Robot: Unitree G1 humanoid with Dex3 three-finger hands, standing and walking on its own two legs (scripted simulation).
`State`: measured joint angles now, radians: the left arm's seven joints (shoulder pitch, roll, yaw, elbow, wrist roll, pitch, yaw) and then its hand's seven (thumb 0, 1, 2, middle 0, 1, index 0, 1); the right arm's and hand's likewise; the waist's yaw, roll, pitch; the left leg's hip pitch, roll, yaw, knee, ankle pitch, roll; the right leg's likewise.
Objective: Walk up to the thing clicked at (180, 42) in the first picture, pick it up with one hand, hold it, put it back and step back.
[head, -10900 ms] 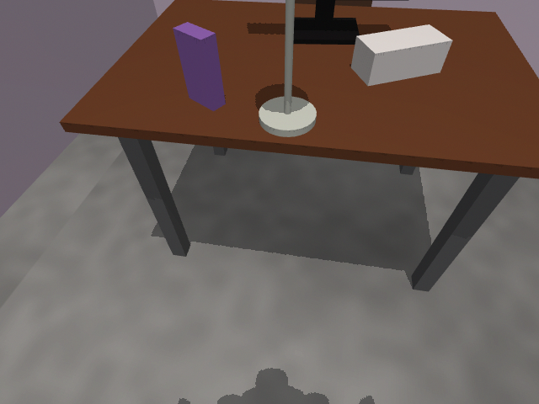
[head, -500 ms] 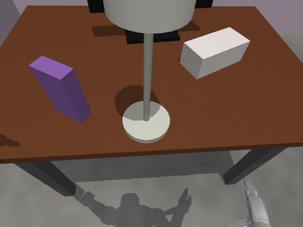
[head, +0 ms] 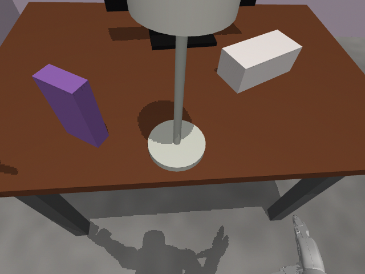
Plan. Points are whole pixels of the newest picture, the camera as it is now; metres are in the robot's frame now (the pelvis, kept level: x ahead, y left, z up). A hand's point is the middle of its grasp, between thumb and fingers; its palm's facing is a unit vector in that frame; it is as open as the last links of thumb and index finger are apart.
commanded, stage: approach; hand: left
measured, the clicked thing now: (76, 110) +0.48 +0.22 +0.07
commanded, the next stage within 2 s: close in in 0.44 s
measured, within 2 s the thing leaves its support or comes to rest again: neither
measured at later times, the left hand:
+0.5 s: hand out of the picture +0.44 +0.34 +0.16, palm faces +0.17 -0.98 +0.04, open 17.7 cm
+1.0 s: hand (48, 100) +0.47 +0.26 +0.12, palm faces +0.24 -0.97 +0.00, open 17.7 cm
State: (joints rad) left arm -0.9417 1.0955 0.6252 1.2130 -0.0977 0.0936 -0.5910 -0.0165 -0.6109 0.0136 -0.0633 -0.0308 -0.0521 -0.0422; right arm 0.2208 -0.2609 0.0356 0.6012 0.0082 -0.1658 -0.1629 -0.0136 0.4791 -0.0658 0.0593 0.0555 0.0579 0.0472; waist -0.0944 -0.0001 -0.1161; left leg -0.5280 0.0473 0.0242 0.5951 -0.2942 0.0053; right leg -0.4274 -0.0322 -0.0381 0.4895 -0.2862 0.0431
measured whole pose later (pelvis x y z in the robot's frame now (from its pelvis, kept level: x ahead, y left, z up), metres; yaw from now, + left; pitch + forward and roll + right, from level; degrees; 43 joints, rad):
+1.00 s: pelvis -0.02 -0.01 -0.02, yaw -1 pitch +15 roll -2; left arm -0.83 0.61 0.47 1.03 -0.12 -0.14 -0.17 -0.02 -0.61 0.05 -0.06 -0.06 -0.06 -0.06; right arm 0.28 -0.24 0.00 0.37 -0.01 -0.09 -0.02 -0.01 0.49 -0.06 0.06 0.06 0.06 0.05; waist -0.12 0.02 -0.11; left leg -0.68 0.08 0.02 0.80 -0.37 -0.01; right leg -0.61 -0.01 -0.02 0.73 -0.38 0.03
